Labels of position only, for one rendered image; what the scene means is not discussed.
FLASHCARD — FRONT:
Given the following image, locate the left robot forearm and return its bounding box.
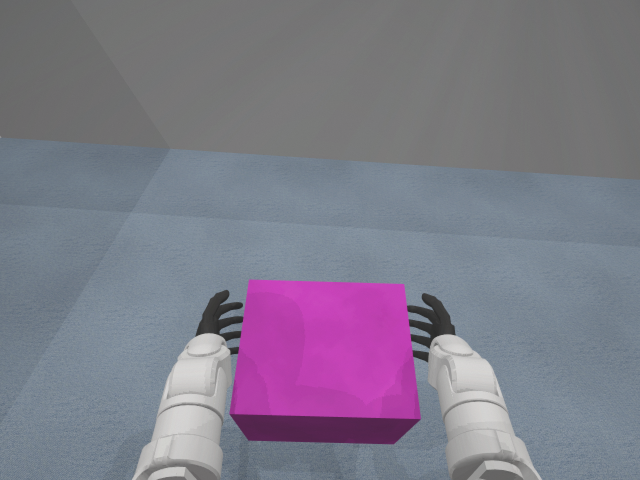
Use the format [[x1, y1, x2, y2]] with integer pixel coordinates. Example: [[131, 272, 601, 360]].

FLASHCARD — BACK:
[[132, 333, 232, 480]]

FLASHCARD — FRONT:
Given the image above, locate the robot right hand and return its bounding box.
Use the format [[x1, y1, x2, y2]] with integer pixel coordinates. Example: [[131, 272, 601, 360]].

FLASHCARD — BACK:
[[407, 293, 456, 362]]

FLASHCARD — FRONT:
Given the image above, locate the right robot forearm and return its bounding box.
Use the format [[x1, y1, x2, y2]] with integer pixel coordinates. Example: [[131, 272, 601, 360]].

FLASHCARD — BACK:
[[427, 334, 542, 480]]

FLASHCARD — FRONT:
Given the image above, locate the carton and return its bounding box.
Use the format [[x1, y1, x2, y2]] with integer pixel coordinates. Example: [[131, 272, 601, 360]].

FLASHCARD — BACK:
[[229, 280, 421, 444]]

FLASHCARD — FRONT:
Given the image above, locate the robot left hand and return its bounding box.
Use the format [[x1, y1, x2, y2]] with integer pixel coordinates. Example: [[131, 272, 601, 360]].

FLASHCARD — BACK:
[[195, 290, 243, 355]]

